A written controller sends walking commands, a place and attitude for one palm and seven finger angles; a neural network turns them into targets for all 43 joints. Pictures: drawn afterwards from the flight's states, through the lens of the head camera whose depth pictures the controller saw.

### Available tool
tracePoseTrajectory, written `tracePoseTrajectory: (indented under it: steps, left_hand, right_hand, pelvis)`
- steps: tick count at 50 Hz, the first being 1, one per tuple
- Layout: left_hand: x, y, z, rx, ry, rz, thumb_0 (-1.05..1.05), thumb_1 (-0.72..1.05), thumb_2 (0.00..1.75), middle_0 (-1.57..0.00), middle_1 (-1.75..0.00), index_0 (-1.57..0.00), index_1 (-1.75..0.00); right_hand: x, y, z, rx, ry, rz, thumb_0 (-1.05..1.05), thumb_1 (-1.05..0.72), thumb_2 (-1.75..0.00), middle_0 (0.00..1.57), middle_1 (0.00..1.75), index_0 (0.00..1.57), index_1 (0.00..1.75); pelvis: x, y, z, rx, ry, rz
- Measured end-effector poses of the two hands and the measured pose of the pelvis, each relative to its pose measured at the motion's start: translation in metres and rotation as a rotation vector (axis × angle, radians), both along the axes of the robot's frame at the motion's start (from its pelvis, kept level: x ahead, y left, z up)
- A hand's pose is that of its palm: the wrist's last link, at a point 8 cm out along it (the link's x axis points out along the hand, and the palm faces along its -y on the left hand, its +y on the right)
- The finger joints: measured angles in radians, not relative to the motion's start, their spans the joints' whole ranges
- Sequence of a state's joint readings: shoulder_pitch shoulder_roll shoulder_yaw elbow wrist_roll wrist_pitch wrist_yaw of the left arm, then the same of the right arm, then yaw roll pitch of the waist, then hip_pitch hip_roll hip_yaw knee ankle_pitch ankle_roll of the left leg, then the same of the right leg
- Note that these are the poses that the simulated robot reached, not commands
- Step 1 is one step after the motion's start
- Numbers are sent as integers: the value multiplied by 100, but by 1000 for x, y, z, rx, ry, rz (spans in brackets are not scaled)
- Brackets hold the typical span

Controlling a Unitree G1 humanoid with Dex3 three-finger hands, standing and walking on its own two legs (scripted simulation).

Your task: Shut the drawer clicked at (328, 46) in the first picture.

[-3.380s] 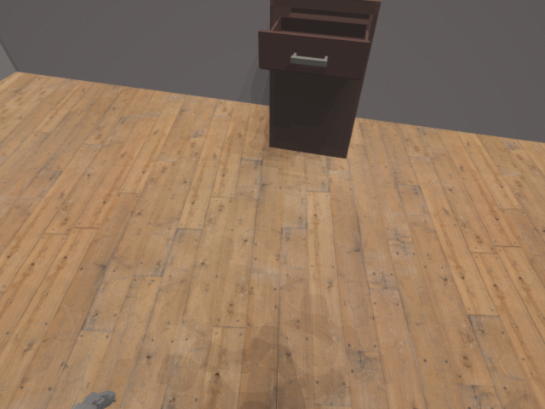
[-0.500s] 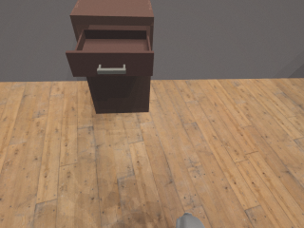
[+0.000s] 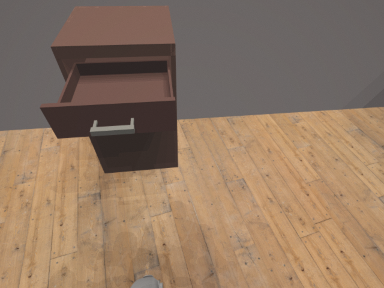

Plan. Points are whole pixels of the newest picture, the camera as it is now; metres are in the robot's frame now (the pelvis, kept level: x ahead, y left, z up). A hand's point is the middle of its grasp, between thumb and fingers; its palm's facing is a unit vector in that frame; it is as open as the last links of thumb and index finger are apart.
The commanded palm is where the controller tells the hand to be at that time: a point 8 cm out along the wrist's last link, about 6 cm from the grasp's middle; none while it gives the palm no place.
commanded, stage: turn to face it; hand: left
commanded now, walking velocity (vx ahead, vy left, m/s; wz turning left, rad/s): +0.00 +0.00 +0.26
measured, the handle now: (113, 126) +0.61 +0.28 -0.07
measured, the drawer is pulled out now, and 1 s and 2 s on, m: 0.30 0.30 0.30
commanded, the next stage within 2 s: take the last steps up to it in 0.24 s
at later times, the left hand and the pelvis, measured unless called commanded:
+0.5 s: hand out of the picture +0.07 +0.21 -0.17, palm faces +0.12 -0.97 -0.21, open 7.4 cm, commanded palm none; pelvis +0.06 +0.03 +0.00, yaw +5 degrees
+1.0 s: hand out of the picture +0.02 +0.18 -0.18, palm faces +0.27 -0.96 -0.12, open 7.4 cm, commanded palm none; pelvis +0.14 +0.06 -0.01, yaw +9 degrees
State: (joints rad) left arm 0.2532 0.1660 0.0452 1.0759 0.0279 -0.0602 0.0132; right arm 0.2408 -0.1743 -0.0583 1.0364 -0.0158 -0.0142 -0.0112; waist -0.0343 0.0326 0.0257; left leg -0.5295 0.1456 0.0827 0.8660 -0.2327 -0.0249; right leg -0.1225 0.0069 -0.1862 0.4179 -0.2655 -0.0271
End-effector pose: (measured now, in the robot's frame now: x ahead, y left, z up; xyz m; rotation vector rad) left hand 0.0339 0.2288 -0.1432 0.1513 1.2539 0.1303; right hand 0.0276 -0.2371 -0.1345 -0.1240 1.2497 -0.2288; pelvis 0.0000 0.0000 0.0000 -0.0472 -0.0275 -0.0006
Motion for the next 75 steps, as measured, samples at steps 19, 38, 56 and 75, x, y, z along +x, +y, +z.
tracePoseTrajectory:
  steps: [19,38,56,75]
  left_hand:
    - [21,36,-8,-23,94,125,1,91,90,-20,-30,-19,-30]
    - [-32,-20,17,-28,193,237,1,91,90,-20,-30,-20,-30]
    - [66,48,-6,-64,244,211,1,91,90,-20,-30,-19,-30]
    - [294,36,19,61,-55,150,0,93,89,-20,-30,-20,-30]
  right_hand:
    - [107,50,7,-20,-25,148,-1,-94,-90,20,30,20,30]
    - [96,22,-4,73,107,147,0,-92,-90,20,30,20,30]
    - [211,83,2,1,-6,173,0,-94,-90,20,30,20,30]
    - [288,46,-22,87,172,130,0,-91,-90,20,30,20,30]
  pelvis:
    - [55,41,1,24,3,72]
    - [90,12,11,60,13,143]
    - [177,67,1,65,20,125]
    - [302,28,0,61,15,128]
